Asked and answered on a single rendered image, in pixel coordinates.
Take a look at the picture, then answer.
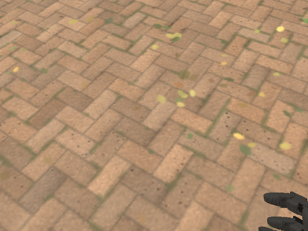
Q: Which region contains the right robot hand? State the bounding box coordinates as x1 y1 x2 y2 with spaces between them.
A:
258 192 308 231

